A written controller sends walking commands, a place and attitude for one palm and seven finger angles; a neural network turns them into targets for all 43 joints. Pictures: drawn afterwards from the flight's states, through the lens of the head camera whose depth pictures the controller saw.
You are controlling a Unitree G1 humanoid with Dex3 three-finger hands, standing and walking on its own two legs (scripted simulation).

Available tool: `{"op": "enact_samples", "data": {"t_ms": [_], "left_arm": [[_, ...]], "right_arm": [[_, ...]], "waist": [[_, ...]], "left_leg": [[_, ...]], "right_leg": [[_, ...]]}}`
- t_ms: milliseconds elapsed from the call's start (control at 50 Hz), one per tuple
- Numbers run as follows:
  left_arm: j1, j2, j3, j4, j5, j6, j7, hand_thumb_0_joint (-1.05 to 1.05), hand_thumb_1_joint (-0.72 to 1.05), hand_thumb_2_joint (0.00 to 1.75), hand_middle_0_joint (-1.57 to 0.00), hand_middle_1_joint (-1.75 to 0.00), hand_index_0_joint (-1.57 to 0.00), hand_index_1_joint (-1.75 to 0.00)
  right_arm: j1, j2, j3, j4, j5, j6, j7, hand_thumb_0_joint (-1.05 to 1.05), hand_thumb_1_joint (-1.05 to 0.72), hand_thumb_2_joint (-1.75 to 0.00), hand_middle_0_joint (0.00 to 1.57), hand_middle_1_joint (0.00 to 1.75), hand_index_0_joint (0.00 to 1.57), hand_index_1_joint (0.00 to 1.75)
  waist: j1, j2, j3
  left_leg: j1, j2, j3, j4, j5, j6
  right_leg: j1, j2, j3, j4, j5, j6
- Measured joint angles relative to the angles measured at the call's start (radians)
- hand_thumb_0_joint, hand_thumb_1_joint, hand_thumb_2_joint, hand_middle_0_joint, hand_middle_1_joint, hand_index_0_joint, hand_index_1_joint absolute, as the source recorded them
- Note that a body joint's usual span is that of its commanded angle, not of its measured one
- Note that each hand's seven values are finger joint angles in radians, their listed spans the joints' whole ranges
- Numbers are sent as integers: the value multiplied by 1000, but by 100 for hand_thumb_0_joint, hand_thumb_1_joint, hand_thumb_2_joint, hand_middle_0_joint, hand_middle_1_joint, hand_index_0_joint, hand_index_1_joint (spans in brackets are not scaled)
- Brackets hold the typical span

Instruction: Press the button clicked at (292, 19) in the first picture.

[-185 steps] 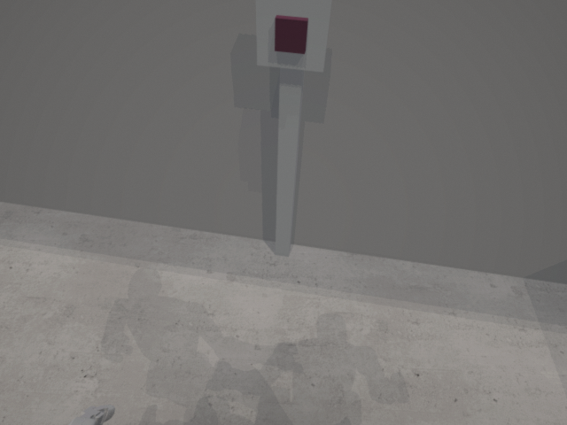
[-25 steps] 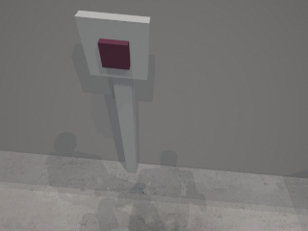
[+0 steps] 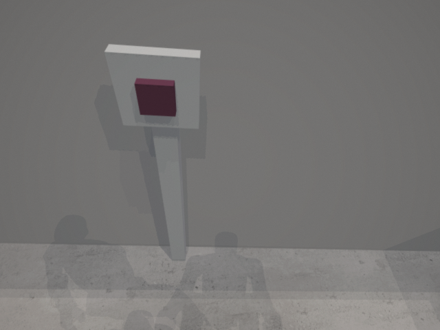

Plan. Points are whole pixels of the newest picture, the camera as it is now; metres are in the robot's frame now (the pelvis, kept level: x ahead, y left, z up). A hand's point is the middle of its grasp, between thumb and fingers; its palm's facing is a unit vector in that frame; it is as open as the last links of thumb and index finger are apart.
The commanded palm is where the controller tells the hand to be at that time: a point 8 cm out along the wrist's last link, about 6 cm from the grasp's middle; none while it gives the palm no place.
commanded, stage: come to a stop and stand still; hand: left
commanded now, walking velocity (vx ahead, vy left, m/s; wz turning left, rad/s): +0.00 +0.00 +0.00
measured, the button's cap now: (157, 97) +0.51 +0.15 +0.16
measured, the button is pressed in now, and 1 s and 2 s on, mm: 0 0 0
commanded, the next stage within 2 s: look again from close up in 1.08 s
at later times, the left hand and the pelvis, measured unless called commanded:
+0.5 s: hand out of the picture -0.03 +0.07 -0.19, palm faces +0.07 -0.99 -0.11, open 7.3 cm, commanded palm none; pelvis +0.00 -0.06 -0.01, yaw +1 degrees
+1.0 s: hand out of the picture +0.00 +0.10 -0.18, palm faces +0.07 -0.98 -0.18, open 7.4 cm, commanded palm none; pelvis +0.03 -0.06 -0.01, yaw +1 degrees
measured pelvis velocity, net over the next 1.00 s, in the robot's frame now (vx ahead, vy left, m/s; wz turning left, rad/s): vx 0.03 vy -0.06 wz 0.01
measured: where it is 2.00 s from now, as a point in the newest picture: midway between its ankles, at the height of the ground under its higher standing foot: outside the picture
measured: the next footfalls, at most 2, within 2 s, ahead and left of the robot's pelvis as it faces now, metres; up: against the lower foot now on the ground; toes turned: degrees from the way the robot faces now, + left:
right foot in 0.10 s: +0.01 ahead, -0.15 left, +0.00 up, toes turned -2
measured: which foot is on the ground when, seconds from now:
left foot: down 0.00-1.00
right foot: up 0.00-0.08, down 0.10-1.00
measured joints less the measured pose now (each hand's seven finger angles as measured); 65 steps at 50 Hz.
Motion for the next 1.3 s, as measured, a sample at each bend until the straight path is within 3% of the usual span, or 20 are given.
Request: {"op": "enact_samples", "data": {"t_ms": [100,160,240,280,420,580,760,1180,1240,1300], "left_arm": [[-29,-32,-20,-7,-5,-39,9,0,91,90,-19,-30,-20,-30],[-31,-58,-34,14,-3,-48,24,1,93,90,-19,-30,-20,-30],[-5,-67,-43,15,-12,-64,26,1,93,90,-19,-30,-20,-30],[1,-73,-46,18,-16,-69,27,1,93,90,-19,-30,-20,-30],[27,-105,-54,35,-21,-69,21,1,92,90,-19,-30,-20,-30],[50,-137,-58,50,-18,-77,20,1,91,90,-20,-30,-20,-30],[56,-116,-52,51,-14,-82,28,0,90,90,-20,-30,-20,-30],[7,-73,-47,21,-13,-83,28,0,90,90,-19,-30,-20,-30],[8,-84,-55,5,-1,-112,46,0,90,90,-19,-30,-20,-30],[21,-81,-62,-17,-3,-118,47,0,90,90,-20,-30,-20,-30]], "right_arm": [[37,1,-5,46,7,10,13,0,-91,-90,20,30,20,30],[54,-7,-1,67,10,20,18,0,-91,-90,20,30,20,30],[74,7,14,75,3,21,24,0,-91,-90,20,30,20,30],[73,18,21,78,3,15,22,0,-91,-90,20,30,20,30],[54,45,29,79,7,8,13,0,-91,-90,20,30,20,30],[12,40,27,67,11,-5,2,0,-91,-90,20,30,20,30],[-22,17,26,62,11,-6,-5,1,-93,-90,20,30,20,30],[-33,1,35,57,11,-11,0,0,-92,-90,20,30,20,30],[-39,-22,36,14,12,-4,10,1,-93,-90,20,30,20,30],[-42,-33,32,-35,11,-17,13,1,-93,-90,20,30,20,30]], "waist": [[-3,3,-6],[-9,53,-15],[-1,71,-35],[0,69,-26],[12,33,-3],[30,31,19],[38,34,13],[32,31,19],[33,53,28],[21,50,37]], "left_leg": [[-27,-17,7,53,-12,-28],[-29,5,-21,88,-53,-52],[-33,28,-49,101,-67,-65],[-31,41,-61,101,-21,-72],[-26,52,-67,103,-42,-94],[-14,51,-64,86,-45,-96],[11,43,-58,81,-63,-94],[47,28,-47,65,-76,-85],[-29,40,-64,176,-110,-72],[-48,26,-77,188,-104,-53]], "right_leg": [[93,-4,-23,-275,134,-26],[109,21,-43,-278,145,-44],[123,52,-57,-297,142,-66],[127,68,-64,-292,138,-75],[133,79,-68,-293,129,-88],[145,79,-66,-311,127,-88],[168,71,-61,-317,111,-83],[202,56,-52,-330,100,-72],[172,70,-51,-317,108,-65],[142,69,-46,-258,87,-60]]}}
